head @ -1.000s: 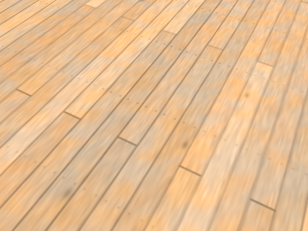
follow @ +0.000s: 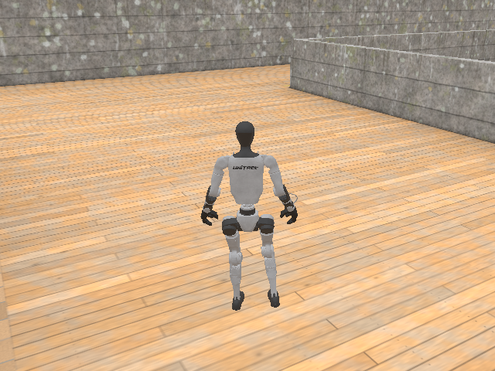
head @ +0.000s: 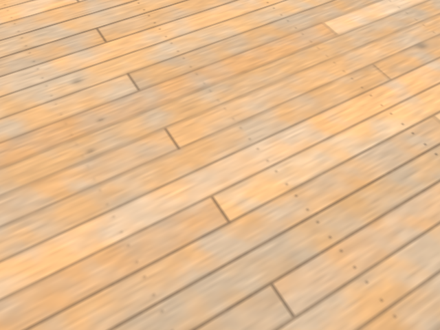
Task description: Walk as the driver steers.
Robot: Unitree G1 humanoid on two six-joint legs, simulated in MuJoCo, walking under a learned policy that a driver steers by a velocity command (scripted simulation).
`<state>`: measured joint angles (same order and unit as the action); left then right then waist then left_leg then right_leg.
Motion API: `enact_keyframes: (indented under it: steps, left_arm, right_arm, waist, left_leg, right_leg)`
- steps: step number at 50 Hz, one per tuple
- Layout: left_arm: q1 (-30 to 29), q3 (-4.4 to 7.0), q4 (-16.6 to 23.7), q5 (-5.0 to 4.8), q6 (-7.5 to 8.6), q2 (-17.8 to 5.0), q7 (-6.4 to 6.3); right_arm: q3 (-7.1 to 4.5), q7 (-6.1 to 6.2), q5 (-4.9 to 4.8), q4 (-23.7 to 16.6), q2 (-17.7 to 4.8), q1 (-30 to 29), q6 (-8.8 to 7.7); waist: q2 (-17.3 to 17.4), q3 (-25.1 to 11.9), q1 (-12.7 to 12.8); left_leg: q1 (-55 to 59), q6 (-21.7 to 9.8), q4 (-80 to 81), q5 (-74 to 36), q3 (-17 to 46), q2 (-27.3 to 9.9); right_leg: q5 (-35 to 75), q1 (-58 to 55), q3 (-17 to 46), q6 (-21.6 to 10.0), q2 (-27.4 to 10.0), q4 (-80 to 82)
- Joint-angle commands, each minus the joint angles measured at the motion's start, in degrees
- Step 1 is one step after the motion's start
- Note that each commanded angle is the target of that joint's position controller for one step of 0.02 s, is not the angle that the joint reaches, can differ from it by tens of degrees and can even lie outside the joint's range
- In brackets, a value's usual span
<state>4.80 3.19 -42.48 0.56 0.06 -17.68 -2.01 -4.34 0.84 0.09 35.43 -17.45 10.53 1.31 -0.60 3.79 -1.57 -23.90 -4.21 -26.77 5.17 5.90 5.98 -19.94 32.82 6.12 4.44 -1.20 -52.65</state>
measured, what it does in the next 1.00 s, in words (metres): walks ahead, turning left: right foot, then left foot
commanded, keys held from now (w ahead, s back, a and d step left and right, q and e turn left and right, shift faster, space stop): q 0.48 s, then w+q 0.52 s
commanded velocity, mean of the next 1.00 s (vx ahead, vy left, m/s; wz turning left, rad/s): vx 0.17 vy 0.00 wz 0.60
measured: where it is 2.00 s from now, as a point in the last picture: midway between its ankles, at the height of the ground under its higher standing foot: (76, 276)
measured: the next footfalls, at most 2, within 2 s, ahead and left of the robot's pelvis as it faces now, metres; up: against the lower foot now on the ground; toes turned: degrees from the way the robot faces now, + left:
right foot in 0.16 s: +0.11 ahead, -0.16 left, +0.00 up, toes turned +12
left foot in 0.60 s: +0.01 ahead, +0.09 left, +0.00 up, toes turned +23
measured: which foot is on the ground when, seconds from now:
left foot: down 0.00-0.16, up 0.18-0.58, down 0.60-1.00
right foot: up 0.00-0.14, down 0.16-0.58, up 0.60-1.00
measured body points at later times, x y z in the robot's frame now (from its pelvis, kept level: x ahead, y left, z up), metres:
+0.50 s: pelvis +0.03 -0.04 +0.01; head +0.07 -0.03 +0.46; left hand +0.08 +0.27 -0.09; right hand +0.27 -0.26 -0.09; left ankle -0.01 +0.09 -0.69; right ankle +0.07 -0.16 -0.73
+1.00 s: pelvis +0.15 +0.05 +0.00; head +0.16 +0.08 +0.45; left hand +0.21 +0.39 -0.08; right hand +0.33 -0.19 -0.10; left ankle -0.03 +0.08 -0.73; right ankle +0.35 +0.01 -0.71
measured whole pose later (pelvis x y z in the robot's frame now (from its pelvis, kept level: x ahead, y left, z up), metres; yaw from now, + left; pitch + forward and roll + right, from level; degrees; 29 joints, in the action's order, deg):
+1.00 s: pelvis +0.15 +0.05 +0.00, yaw +35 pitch +3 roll -1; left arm 0.9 3.7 -40.0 -0.9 5.8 -17.4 2.5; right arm -3.8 1.5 -1.6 41.2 -16.9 25.3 -1.4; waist -2.2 0.6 -4.9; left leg -0.5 -2.5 -20.8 22.2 11.8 2.7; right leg -3.1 29.3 3.6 2.2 0.6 -29.0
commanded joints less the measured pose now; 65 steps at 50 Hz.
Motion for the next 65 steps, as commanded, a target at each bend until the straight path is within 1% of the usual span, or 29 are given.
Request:
enact_keyframes:
  steps: [1,7,8,9,10,11,12,14,17,20,24,27,29,30,31,32,33,35,41,47,50,52,53,54,55,56,57,59,65]
  left_arm:
    - [2.92,1.19,2.41,-0.26,0.19,-4.46,0.04]
    - [5.32,1.86,2.27,-0.80,1.91,-4.95,1.41]
    - [7.03,2.55,1.90,-0.32,2.02,-6.78,1.40]
    - [7.41,3.39,2.52,0.72,1.59,-10.90,1.04]
    - [6.08,3.98,2.23,2.49,1.15,-13.21,1.20]
    - [2.83,3.20,4.23,2.24,1.37,-9.74,0.98]
    - [0.53,2.53,4.83,1.45,1.33,-7.03,0.61]
    - [-0.69,1.96,5.35,-0.11,1.04,-5.30,0.11]
    - [2.01,2.01,4.92,0.32,0.07,-5.71,-0.53]
    - [4.09,2.92,4.44,0.33,-0.64,-7.88,-0.63]
    - [3.07,3.96,4.38,-0.55,-0.84,-10.27,0.38]
    - [3.50,4.42,3.56,-2.20,-0.51,-11.23,0.99]
    - [3.84,3.43,2.60,-2.30,-0.10,-7.53,1.29]
    - [2.42,2.00,3.31,-0.76,0.23,-2.91,1.93]
    - [-2.66,1.51,8.53,0.26,1.42,-1.74,1.91]
    - [-6.88,2.56,9.37,-1.36,2.94,-5.79,1.98]
    - [-6.14,3.33,9.01,-2.48,3.77,-8.09,2.47]
    - [-3.02,3.80,6.30,-0.62,4.58,-8.53,2.49]
    - [-5.89,2.22,5.45,-0.53,5.69,-3.83,3.31]
    - [-11.26,1.68,7.72,-1.52,6.52,-4.33,4.46]
    - [-7.08,2.59,7.18,-1.65,7.27,-6.61,4.41]
    - [3.96,4.03,4.52,-0.89,7.70,-9.29,3.70]
    - [13.92,4.51,3.69,0.15,7.60,-12.37,3.29]
    - [18.14,5.38,0.71,0.57,6.98,-15.74,3.98]
    - [15.95,3.82,1.28,-0.95,6.93,-9.47,4.30]
    - [13.06,3.00,1.59,-1.19,6.56,-6.56,3.94]
    - [10.65,2.57,1.82,-0.63,6.19,-5.84,3.72]
    - [8.90,1.81,1.27,0.26,6.03,-4.19,3.23]
    - [9.96,2.30,-0.80,-1.38,6.28,-7.27,2.73]
  right_arm:
    - [-2.87,0.92,-0.11,-4.88,-9.56,-2.54,-0.03]
    - [-2.68,0.74,-0.99,-5.11,-8.69,-2.66,1.23]
    - [-2.32,0.86,-1.30,-4.99,-7.48,-1.55,1.37]
    - [-1.50,0.77,-0.86,-4.76,-4.12,1.72,1.45]
    - [-2.49,0.65,-1.39,-6.85,-6.90,0.17,0.79]
    - [-3.84,0.63,-0.41,-5.31,-11.27,1.34,0.42]
    - [-4.36,0.57,-0.82,-3.77,-11.76,2.26,0.75]
    - [-3.77,0.84,-0.76,-2.24,-8.73,3.81,2.05]
    - [-2.59,0.42,-1.73,-4.14,-5.67,-0.30,2.27]
    - [-1.78,-0.15,-1.42,-5.93,-4.45,-3.32,2.07]
    - [-1.65,-1.07,-1.28,-6.51,-4.94,-2.95,2.26]
    - [-1.89,-1.86,-1.59,-5.90,-5.05,-0.69,2.55]
    - [-3.00,-1.74,-2.04,-2.07,-6.25,7.68,2.10]
    - [-4.31,-1.11,-2.30,-0.34,-10.08,14.43,1.58]
    - [-5.27,-1.35,-1.40,-1.79,-17.62,16.00,-0.08]
    - [-4.12,-1.69,0.08,-2.06,-13.41,14.65,-2.08]
    - [-2.81,-1.47,0.13,-1.89,-10.36,11.34,-3.23]
    - [-1.56,-0.69,-0.91,-2.28,-7.52,7.11,-3.58]
    - [-1.73,0.93,-0.64,-0.59,-8.75,10.22,-4.05]
    - [-2.21,0.94,-1.88,2.30,-9.66,13.98,-3.60]
    - [-2.40,0.91,-1.76,2.49,-9.73,12.86,-3.09]
    - [-1.22,0.68,-1.00,2.22,-6.29,12.00,-3.06]
    - [0.16,0.69,0.26,1.02,-2.93,12.39,-3.11]
    - [1.02,0.86,-2.08,0.00,0.55,20.01,-3.76]
    - [-0.11,0.92,-3.00,2.03,-5.73,18.51,-4.08]
    - [-0.74,0.68,-2.72,1.54,-8.20,12.16,-4.22]
    - [-0.52,0.67,-1.96,1.05,-7.50,8.70,-4.38]
    - [-0.39,-0.05,-1.21,0.23,-5.64,6.00,-4.83]
    - [1.78,-1.28,-0.26,-1.63,-1.15,-0.35,-5.21]
  waist:
    - [7.86,-11.34,1.43]
    - [10.00,-10.33,2.69]
    - [7.93,-10.39,3.09]
    - [-4.04,-11.50,0.92]
    - [-18.22,-7.36,0.28]
    - [-11.93,-6.80,0.28]
    - [-8.17,-6.55,-0.43]
    - [-6.43,-5.67,-0.16]
    - [-8.28,-5.06,2.32]
    - [-9.74,-6.96,4.39]
    - [-10.98,-7.98,4.35]
    - [-9.88,-7.68,2.91]
    - [-5.48,-8.46,-0.56]
    - [6.98,-8.42,-2.89]
    - [18.61,-6.46,-3.54]
    - [12.54,-5.28,-5.53]
    - [12.08,-1.97,-2.92]
    - [9.32,-0.45,-0.37]
    - [7.35,-1.16,-1.02]
    - [7.75,0.75,-2.81]
    - [10.20,-0.83,-0.36]
    - [9.12,-8.22,5.00]
    - [2.01,-18.23,8.56]
    - [-20.42,-23.63,4.25]
    - [-13.10,-16.74,5.24]
    - [-8.21,-9.55,6.10]
    - [-3.71,-6.14,5.21]
    - [-4.01,-3.39,3.14]
    - [-3.60,-0.88,3.14]
  left_leg:
    - [5.67,-8.61,8.64,6.30,16.87,-12.93]
    - [7.56,-5.87,3.63,3.56,22.33,-11.27]
    - [4.55,-3.41,0.41,7.07,20.54,-8.78]
    - [-2.05,0.29,-12.42,22.03,12.09,-2.63]
    - [-11.90,3.23,-23.95,30.77,2.62,3.51]
    - [-11.86,5.14,-34.06,27.99,4.28,-0.50]
    - [-11.64,6.06,-37.89,24.38,3.48,-0.89]
    - [-13.26,8.34,-43.72,19.78,2.06,-1.90]
    - [-14.07,10.01,-38.54,16.69,-2.27,-3.74]
    - [-11.05,10.57,-29.35,17.68,-3.98,-6.36]
    - [-1.57,8.81,-18.33,17.84,-7.92,-6.91]
    - [5.68,4.98,-7.55,13.49,-10.36,-6.20]
    - [20.60,1.09,0.16,12.02,-10.50,-4.04]
    - [29.95,-3.25,5.96,16.66,4.71,-13.54]
    - [32.22,-14.99,11.80,24.72,33.78,-26.79]
    - [28.75,-17.26,16.43,31.68,36.29,-27.85]
    - [26.04,-14.59,17.31,33.85,31.42,-25.79]
    - [23.21,-10.36,16.80,25.29,22.12,-20.69]
    - [18.29,-7.64,16.26,7.47,11.32,-14.68]
    - [16.50,-7.28,12.99,6.26,15.09,-15.90]
    - [17.73,-5.88,8.97,-0.18,18.07,-16.72]
    - [15.43,-2.94,-3.85,-10.79,13.87,-11.88]
    - [7.22,-0.62,-21.04,-1.42,9.73,-7.95]
    - [-11.95,3.13,-39.03,27.57,5.27,0.06]
    - [-18.44,3.45,-45.85,26.49,7.26,-3.79]
    - [-19.97,3.13,-46.41,21.49,5.55,-5.88]
    - [-18.44,3.00,-45.32,17.85,3.58,-7.84]
    - [-15.04,2.73,-40.52,13.76,2.67,-10.55]
    - [-13.59,4.48,-22.23,5.19,-2.48,-12.44]
  right_leg:
    - [2.93,-6.01,-0.34,0.47,1.41,4.80]
    - [6.51,-15.74,-1.50,-2.55,2.90,24.92]
    - [10.39,-21.24,0.46,-4.26,-0.99,30.48]
    - [14.34,-27.21,11.50,-9.04,-14.15,33.87]
    - [21.48,-23.21,23.97,-17.76,-21.49,36.90]
    - [23.15,-22.37,21.29,-18.96,-21.44,35.89]
    - [23.83,-22.18,14.99,-16.55,-17.94,34.41]
    - [24.68,-24.06,8.04,-14.67,-14.24,33.17]
    - [25.88,-27.21,2.11,-15.50,-12.34,33.94]
    - [27.92,-31.07,0.44,-16.58,-14.37,33.32]
    - [30.16,-28.36,-2.67,-16.55,-16.14,32.66]
    - [10.63,-24.47,-3.42,-14.58,-16.72,33.25]
    - [-3.22,-14.17,-8.10,-10.50,-13.45,25.79]
    - [-10.46,-1.63,-14.67,-5.73,-8.17,7.31]
    - [-18.82,18.46,-11.34,-2.67,1.63,-6.50]
    - [-15.63,20.80,-2.49,-3.77,-0.77,-12.49]
    - [-9.13,20.41,-1.39,-5.24,-2.56,-11.59]
    - [1.08,16.59,-2.03,-4.52,-3.91,-6.61]
    - [18.46,5.68,-3.93,-1.09,0.24,11.73]
    - [18.81,-1.42,-2.64,-1.43,1.68,22.84]
    - [14.38,-8.51,-3.10,-3.53,2.17,24.59]
    - [15.61,-25.38,-3.52,-7.25,0.50,27.10]
    - [10.33,-41.63,7.78,-11.37,-9.78,25.76]
    - [-5.57,-55.25,36.42,-19.70,-20.54,34.35]
    - [-14.49,-51.03,38.02,-18.62,-20.33,37.99]
    - [-10.75,-44.16,28.41,-16.83,-18.18,37.92]
    - [-3.10,-37.93,21.85,-16.23,-15.99,38.30]
    - [6.03,-30.21,14.48,-16.27,-12.88,40.64]
    - [16.36,-24.87,4.13,-17.89,-11.46,45.82]
Keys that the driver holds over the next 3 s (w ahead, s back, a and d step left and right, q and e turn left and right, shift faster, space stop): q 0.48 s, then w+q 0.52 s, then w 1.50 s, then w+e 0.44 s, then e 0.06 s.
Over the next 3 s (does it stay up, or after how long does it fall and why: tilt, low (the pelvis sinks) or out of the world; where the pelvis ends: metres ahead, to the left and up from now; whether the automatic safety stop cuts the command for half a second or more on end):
stays up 0.97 0.80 0.00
